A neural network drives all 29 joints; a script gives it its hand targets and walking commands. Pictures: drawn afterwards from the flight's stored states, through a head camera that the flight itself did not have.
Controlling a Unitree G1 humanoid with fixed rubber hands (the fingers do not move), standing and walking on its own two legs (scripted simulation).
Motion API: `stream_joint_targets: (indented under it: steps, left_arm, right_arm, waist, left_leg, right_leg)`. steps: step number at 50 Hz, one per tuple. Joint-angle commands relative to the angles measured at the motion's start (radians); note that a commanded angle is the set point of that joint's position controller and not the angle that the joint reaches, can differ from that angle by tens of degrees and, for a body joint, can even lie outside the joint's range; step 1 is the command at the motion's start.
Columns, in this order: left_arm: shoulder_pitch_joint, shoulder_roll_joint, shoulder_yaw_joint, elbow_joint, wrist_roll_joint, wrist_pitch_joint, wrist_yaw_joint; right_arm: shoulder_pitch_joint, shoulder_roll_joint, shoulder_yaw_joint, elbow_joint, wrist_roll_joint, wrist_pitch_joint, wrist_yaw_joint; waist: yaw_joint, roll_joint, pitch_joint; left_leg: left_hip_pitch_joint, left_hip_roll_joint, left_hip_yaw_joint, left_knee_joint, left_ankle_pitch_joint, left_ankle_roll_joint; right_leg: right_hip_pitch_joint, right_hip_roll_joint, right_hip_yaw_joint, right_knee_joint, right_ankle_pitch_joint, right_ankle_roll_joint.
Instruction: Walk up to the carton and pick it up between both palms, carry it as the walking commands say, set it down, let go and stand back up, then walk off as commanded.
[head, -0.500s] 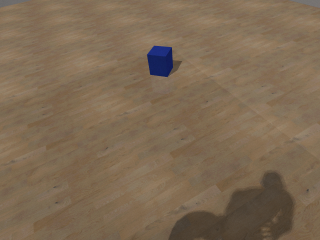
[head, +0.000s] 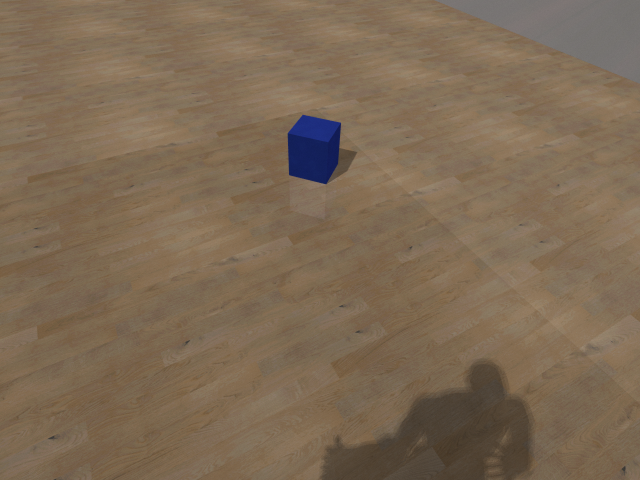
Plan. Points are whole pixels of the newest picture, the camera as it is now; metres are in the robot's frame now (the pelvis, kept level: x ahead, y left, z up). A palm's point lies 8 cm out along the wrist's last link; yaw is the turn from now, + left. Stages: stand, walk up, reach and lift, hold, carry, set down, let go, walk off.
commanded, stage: walk up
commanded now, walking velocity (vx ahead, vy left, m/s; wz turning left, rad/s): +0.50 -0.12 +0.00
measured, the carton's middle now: (314, 149) +1.80 +0.09 -0.65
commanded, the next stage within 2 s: none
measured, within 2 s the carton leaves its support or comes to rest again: neither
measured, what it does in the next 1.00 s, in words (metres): walks ahead: right foot, then left foot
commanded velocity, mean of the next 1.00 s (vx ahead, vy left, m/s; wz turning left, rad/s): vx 0.50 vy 0.10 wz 0.00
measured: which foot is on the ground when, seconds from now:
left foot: down 0.00-0.28, up 0.30-0.82, down 0.84-1.00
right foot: up 0.00-0.26, down 0.28-0.84, up 0.86-1.00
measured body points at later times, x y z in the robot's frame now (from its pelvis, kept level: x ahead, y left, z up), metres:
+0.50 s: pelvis +0.20 -0.08 +0.01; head +0.21 -0.12 +0.46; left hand +0.17 +0.16 -0.12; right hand +0.24 -0.31 -0.15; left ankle +0.19 +0.12 -0.64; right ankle +0.19 -0.17 -0.74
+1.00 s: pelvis +0.39 +0.04 +0.00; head +0.39 +0.06 +0.45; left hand +0.42 +0.29 -0.16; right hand +0.45 -0.21 -0.13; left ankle +0.45 +0.13 -0.74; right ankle +0.33 -0.13 -0.64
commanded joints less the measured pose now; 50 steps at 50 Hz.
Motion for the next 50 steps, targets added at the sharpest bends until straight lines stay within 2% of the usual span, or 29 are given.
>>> stream_joint_targets:
  steps: [1, 4, 7, 9, 11, 12, 13, 14, 15, 16, 19, 22, 23, 26, 30, 31, 34, 36, 38, 39, 40, 41, 42, 43, 44, 46, 47, 48, 50]
  left_arm:
    - [-0.005, 0.011, 0.062, -0.022, 0.032, 0.039, -0.025]
    - [-0.069, 0.013, 0.056, -0.040, 0.033, 0.029, -0.032]
    - [-0.146, 0.002, 0.045, -0.071, 0.026, 0.006, -0.029]
    - [-0.120, 0.008, 0.040, -0.066, 0.024, -0.015, -0.022]
    - [0.008, 0.028, 0.050, -0.029, 0.024, -0.033, -0.009]
    - [0.167, 0.077, 0.077, 0.028, 0.029, -0.045, 0.003]
    - [0.321, 0.203, 0.123, 0.066, 0.039, -0.048, 0.016]
    - [0.405, 0.262, 0.119, 0.085, 0.044, -0.040, 0.024]
    - [0.372, 0.258, 0.107, 0.083, 0.047, -0.036, 0.037]
    - [0.286, 0.204, 0.097, 0.063, 0.040, -0.037, 0.035]
    - [0.211, 0.097, 0.089, 0.039, 0.025, -0.051, 0.030]
    - [0.267, 0.077, 0.080, 0.043, 0.013, -0.060, 0.032]
    - [0.271, 0.081, 0.080, 0.034, 0.015, -0.059, 0.029]
    - [0.299, 0.074, 0.083, 0.020, 0.014, -0.057, 0.032]
    - [0.311, 0.076, 0.093, 0.009, 0.016, -0.049, 0.037]
    - [0.317, 0.073, 0.092, 0.012, 0.017, -0.047, 0.038]
    - [0.335, 0.094, 0.099, 0.023, 0.020, -0.041, 0.047]
    - [0.311, 0.114, 0.105, 0.025, 0.020, -0.040, 0.050]
    - [0.259, 0.140, 0.108, 0.025, 0.011, -0.037, 0.054]
    - [0.230, 0.142, 0.107, 0.018, 0.008, -0.035, 0.051]
    - [0.218, 0.126, 0.103, 0.003, 0.004, -0.034, 0.045]
    - [0.215, 0.061, 0.083, -0.025, 0.005, -0.034, 0.025]
    - [0.209, 0.003, 0.065, -0.044, 0.020, -0.033, 0.016]
    - [0.169, 0.019, 0.072, -0.038, 0.027, -0.026, 0.013]
    - [0.157, 0.028, 0.069, -0.028, 0.029, -0.019, 0.006]
    - [0.124, 0.005, 0.065, -0.003, 0.033, -0.009, -0.006]
    - [0.140, -0.013, 0.063, 0.011, 0.030, 0.009, -0.009]
    - [0.140, 0.006, 0.075, 0.025, 0.029, 0.026, -0.009]
    - [0.111, 0.005, 0.063, 0.036, 0.031, 0.043, -0.018]
  right_arm:
    - [0.105, -0.187, -0.066, -0.028, 0.010, -0.019, -0.016]
    - [0.088, -0.180, -0.058, -0.036, 0.010, -0.019, -0.017]
    - [0.103, -0.164, -0.054, -0.019, 0.007, -0.007, -0.019]
    - [0.108, -0.180, -0.061, -0.014, 0.003, -0.004, -0.020]
    - [0.106, -0.182, -0.060, -0.009, 0.011, 0.002, -0.018]
    - [0.080, -0.148, -0.050, -0.027, 0.008, -0.001, -0.014]
    - [0.060, -0.090, -0.024, -0.072, 0.003, -0.007, -0.010]
    - [0.024, -0.105, -0.022, -0.108, 0.006, 0.007, -0.011]
    - [-0.018, -0.122, -0.036, -0.115, -0.012, 0.024, -0.002]
    - [-0.010, -0.127, -0.050, -0.091, -0.006, 0.030, 0.004]
    - [0.020, -0.087, -0.044, -0.039, -0.005, 0.037, 0.020]
    - [0.018, -0.072, -0.045, -0.030, -0.011, 0.054, 0.030]
    - [0.004, -0.080, -0.041, -0.036, -0.012, 0.060, 0.035]
    - [-0.076, -0.065, -0.036, -0.057, -0.013, 0.069, 0.041]
    - [-0.190, -0.046, -0.019, -0.087, -0.005, 0.063, 0.050]
    - [-0.216, -0.042, -0.014, -0.095, -0.004, 0.059, 0.050]
    - [-0.264, -0.041, -0.002, -0.109, 0.001, 0.045, 0.053]
    - [-0.234, -0.043, 0.002, -0.100, 0.005, 0.032, 0.050]
    - [-0.153, -0.059, -0.003, -0.071, 0.005, 0.017, 0.040]
    - [-0.028, -0.085, -0.016, -0.032, 0.000, 0.009, 0.031]
    - [0.134, -0.149, -0.044, 0.020, -0.003, -0.005, 0.017]
    - [0.269, -0.252, -0.079, 0.051, -0.018, -0.020, -0.001]
    - [0.345, -0.345, -0.100, 0.068, -0.009, -0.022, -0.009]
    - [0.294, -0.333, -0.096, 0.068, -0.006, -0.020, -0.010]
    - [0.193, -0.282, -0.087, 0.036, 0.008, -0.010, -0.008]
    - [0.085, -0.181, -0.054, 0.010, 0.007, -0.011, -0.005]
    - [0.072, -0.154, -0.048, 0.013, 0.010, -0.013, -0.003]
    - [0.101, -0.160, -0.053, 0.014, 0.006, -0.013, -0.006]
    - [0.090, -0.170, -0.060, 0.004, 0.009, -0.015, -0.010]
  waist:
    - [-0.039, 0.102, 0.093]
    - [-0.047, 0.145, 0.045]
    - [-0.066, 0.201, 0.018]
    - [-0.068, 0.186, -0.040]
    - [-0.006, 0.098, -0.118]
    - [0.064, -0.041, -0.214]
    - [0.144, -0.384, -0.269]
    - [0.154, -0.353, -0.219]
    - [0.109, -0.140, -0.133]
    - [0.065, -0.075, -0.078]
    - [0.037, -0.141, -0.040]
    - [0.029, -0.147, -0.034]
    - [0.026, -0.173, -0.028]
    - [0.045, -0.128, 0.022]
    - [0.077, -0.142, 0.068]
    - [0.080, -0.122, 0.077]
    - [0.091, -0.143, 0.067]
    - [0.075, -0.173, 0.024]
    - [0.032, -0.170, -0.060]
    - [-0.018, -0.098, -0.140]
    - [-0.068, 0.002, -0.264]
    - [-0.113, 0.236, -0.346]
    - [-0.115, 0.316, -0.337]
    - [-0.092, 0.207, -0.211]
    - [-0.079, 0.157, -0.112]
    - [-0.042, 0.148, 0.044]
    - [-0.018, 0.145, 0.082]
    - [-0.011, 0.094, 0.114]
    - [-0.004, 0.129, 0.132]
  left_leg:
    - [0.022, 0.276, -0.290, -0.382, -0.323, 0.106]
    - [0.085, 0.232, -0.208, -0.355, -0.287, 0.086]
    - [0.085, 0.156, -0.096, -0.303, -0.162, 0.098]
    - [0.175, 0.167, -0.101, -0.221, -0.027, 0.112]
    - [0.108, 0.140, -0.089, -0.086, -0.009, 0.086]
    - [-0.044, 0.082, -0.063, 0.132, -0.063, 0.052]
    - [-0.319, -0.031, -0.005, 0.443, -0.307, -0.004]
    - [-0.485, -0.048, -0.071, 0.564, -0.408, -0.016]
    - [-0.518, -0.011, -0.149, 0.653, -0.302, -0.028]
    - [-0.478, 0.022, -0.164, 0.661, -0.214, -0.032]
    - [-0.408, 0.027, -0.118, 0.652, -0.066, -0.040]
    - [-0.417, 0.023, -0.070, 0.648, 0.039, -0.051]
    - [-0.426, 0.026, -0.057, 0.654, 0.058, -0.054]
    - [-0.476, 0.034, -0.038, 0.591, 0.103, -0.070]
    - [-0.494, 0.039, -0.032, 0.399, 0.123, -0.075]
    - [-0.477, 0.036, -0.026, 0.347, 0.128, -0.074]
    - [-0.414, 0.035, -0.016, 0.203, 0.070, -0.060]
    - [-0.342, 0.021, -0.005, 0.106, 0.034, -0.043]
    - [-0.185, -0.019, 0.031, 0.002, 0.016, -0.030]
    - [-0.023, -0.056, 0.043, -0.040, 0.013, -0.009]
    - [0.212, -0.038, 0.012, -0.031, 0.004, 0.024]
    - [0.440, 0.201, -0.296, -0.086, 0.029, 0.077]
    - [0.528, 0.387, -0.636, -0.209, -0.027, 0.112]
    - [0.387, 0.374, -0.620, -0.247, -0.155, 0.106]
    - [0.246, 0.315, -0.541, -0.278, -0.365, 0.101]
    - [0.027, 0.215, -0.382, -0.317, -0.366, 0.056]
    - [-0.044, 0.207, -0.344, -0.340, -0.372, 0.049]
    - [-0.057, 0.229, -0.363, -0.347, -0.355, 0.039]
    - [-0.060, 0.238, -0.321, -0.388, -0.353, 0.039]
  right_leg:
    - [-0.175, -0.047, 0.057, -0.040, 0.199, 0.029]
    - [-0.162, -0.041, 0.055, -0.165, 0.223, 0.032]
    - [-0.017, 0.009, -0.021, -0.391, 0.157, 0.041]
    - [0.020, 0.027, -0.034, -0.509, 0.135, 0.039]
    - [0.226, 0.034, -0.052, -0.659, 0.227, 0.026]
    - [0.470, -0.032, 0.053, -0.697, 0.224, -0.009]
    - [0.652, -0.307, 0.413, -0.785, 0.186, -0.046]
    - [0.703, -0.410, 0.629, -0.849, 0.088, -0.087]
    - [0.619, -0.431, 0.683, -0.875, 0.075, -0.105]
    - [0.503, -0.383, 0.555, -0.850, 0.149, -0.103]
    - [0.430, -0.218, 0.280, -0.816, 0.381, -0.012]
    - [0.429, -0.200, 0.201, -0.820, 0.538, 0.018]
    - [0.421, -0.198, 0.176, -0.828, 0.530, 0.003]
    - [0.398, -0.211, 0.171, -0.882, 0.369, -0.044]
    - [0.417, -0.221, 0.138, -0.927, 0.253, -0.088]
    - [0.415, -0.222, 0.124, -0.933, 0.265, -0.094]
    - [0.472, -0.240, 0.103, -0.890, 0.359, -0.104]
    - [0.491, -0.240, 0.081, -0.821, 0.476, -0.096]
    - [0.467, -0.216, 0.044, -0.706, 0.554, -0.079]
    - [0.429, -0.179, 0.009, -0.542, 0.605, -0.063]
    - [0.322, -0.134, 0.000, -0.338, 0.529, -0.039]
    - [0.047, -0.006, -0.024, -0.063, 0.139, -0.013]
    - [-0.192, 0.083, 0.032, 0.130, -0.181, -0.023]
    - [-0.217, 0.017, 0.106, 0.209, -0.150, -0.029]
    - [-0.211, -0.021, 0.127, 0.196, -0.065, -0.043]
    - [-0.153, -0.050, 0.092, 0.131, 0.076, -0.038]
    - [-0.116, -0.048, 0.082, 0.114, 0.105, -0.028]
    - [-0.124, -0.054, 0.095, 0.117, 0.128, -0.015]
    - [-0.148, -0.054, 0.090, 0.077, 0.201, 0.006]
